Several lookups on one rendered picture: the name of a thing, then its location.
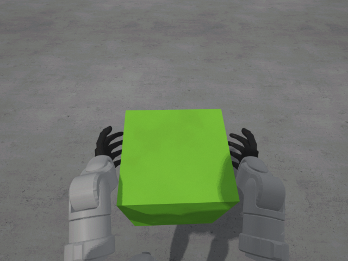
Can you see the right robot forearm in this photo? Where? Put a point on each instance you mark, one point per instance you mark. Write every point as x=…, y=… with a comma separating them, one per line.
x=262, y=238

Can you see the carton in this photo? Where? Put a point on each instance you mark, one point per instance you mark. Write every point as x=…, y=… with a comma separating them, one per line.
x=176, y=167

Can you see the right robot hand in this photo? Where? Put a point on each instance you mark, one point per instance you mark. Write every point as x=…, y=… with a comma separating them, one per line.
x=249, y=149

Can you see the left robot forearm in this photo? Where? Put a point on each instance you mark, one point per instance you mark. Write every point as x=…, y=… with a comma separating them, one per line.
x=90, y=237

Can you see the left robot hand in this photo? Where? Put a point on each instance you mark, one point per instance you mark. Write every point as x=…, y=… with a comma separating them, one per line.
x=103, y=147

